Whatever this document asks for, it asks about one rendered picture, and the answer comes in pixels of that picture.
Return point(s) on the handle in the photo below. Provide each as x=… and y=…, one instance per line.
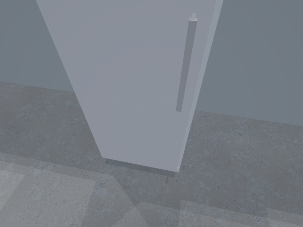
x=186, y=60

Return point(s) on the fridge door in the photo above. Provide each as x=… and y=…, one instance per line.
x=124, y=61

